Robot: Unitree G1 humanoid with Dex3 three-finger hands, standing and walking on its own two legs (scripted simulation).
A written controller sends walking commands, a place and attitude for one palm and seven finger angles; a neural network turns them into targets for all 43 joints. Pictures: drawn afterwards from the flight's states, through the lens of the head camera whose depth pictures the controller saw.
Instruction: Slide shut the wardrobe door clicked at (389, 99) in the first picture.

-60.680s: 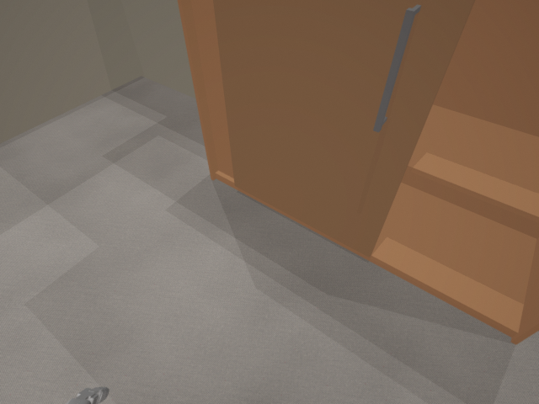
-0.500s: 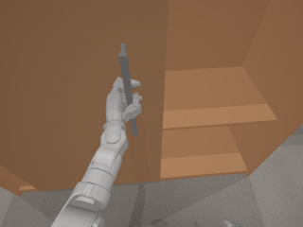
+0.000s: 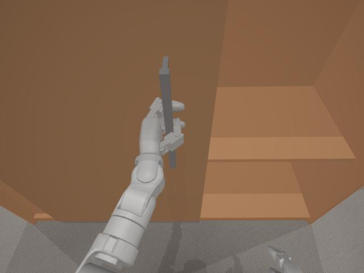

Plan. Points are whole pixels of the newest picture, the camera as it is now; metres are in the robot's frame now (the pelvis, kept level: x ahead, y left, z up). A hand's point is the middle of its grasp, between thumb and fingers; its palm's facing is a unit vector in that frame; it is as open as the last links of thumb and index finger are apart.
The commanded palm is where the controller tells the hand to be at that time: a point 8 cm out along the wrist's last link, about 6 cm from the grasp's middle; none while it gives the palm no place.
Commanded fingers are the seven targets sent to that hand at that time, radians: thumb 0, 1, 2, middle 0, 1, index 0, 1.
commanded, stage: tug the door sideways, standing still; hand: left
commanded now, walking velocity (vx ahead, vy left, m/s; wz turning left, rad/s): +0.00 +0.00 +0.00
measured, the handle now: (170, 123) +0.43 +0.05 +0.09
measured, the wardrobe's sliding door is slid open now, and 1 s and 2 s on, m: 0.59 0.55 0.39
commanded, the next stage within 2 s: step sideways, sliding the door along in 0.40 s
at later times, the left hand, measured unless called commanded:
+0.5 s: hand (185, 135) +0.37 +0.01 +0.11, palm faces +0.07 -1.00 -0.04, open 5.6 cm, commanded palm +0.36 +0.05 +0.10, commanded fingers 0.00 0.90 0.90 -0.45 -1.40 -0.45 -1.40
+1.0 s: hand (192, 132) +0.38 +0.00 +0.11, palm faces -0.18 -0.98 -0.10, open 5.3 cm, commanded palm +0.38 +0.02 +0.10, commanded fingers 0.00 0.90 0.90 -0.45 -1.40 -0.45 -1.40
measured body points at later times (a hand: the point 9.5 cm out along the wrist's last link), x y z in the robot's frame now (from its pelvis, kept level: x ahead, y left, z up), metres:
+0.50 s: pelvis -0.05 +0.01 -0.01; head -0.01 -0.01 +0.44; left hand +0.36 +0.07 +0.12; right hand +0.02 -0.22 -0.15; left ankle -0.05 +0.13 -0.73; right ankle -0.03 -0.12 -0.73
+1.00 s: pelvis -0.03 -0.03 -0.01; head +0.02 -0.03 +0.44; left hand +0.39 +0.05 +0.12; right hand +0.11 -0.27 -0.13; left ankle -0.03 +0.10 -0.73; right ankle -0.03 -0.12 -0.70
